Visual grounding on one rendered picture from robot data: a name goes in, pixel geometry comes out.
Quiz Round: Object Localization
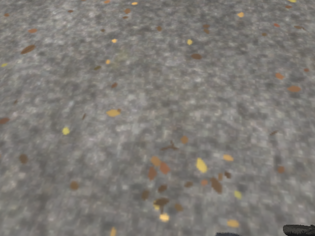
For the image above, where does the right robot hand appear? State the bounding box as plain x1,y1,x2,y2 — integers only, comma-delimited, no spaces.
283,224,315,236

